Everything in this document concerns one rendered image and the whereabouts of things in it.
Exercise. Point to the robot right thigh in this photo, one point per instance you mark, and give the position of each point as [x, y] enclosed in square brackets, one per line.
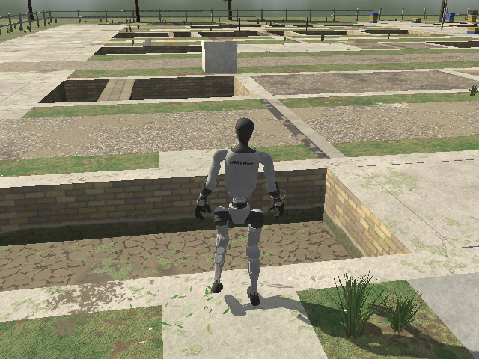
[256, 220]

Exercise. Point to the robot left upper arm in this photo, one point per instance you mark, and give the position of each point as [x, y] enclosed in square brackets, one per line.
[214, 168]

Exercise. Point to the right robot forearm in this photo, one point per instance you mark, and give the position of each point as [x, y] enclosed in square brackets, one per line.
[276, 196]

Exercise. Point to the right robot hand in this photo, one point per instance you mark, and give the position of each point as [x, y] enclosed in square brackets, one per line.
[274, 207]

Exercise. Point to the robot right upper arm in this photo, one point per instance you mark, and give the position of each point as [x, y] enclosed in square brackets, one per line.
[266, 160]

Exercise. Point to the left robot hand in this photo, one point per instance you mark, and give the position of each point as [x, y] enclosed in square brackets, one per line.
[198, 208]

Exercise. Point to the left robot forearm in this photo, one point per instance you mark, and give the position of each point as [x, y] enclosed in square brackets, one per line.
[204, 195]

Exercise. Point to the robot head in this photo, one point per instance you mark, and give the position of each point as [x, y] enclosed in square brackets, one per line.
[244, 128]

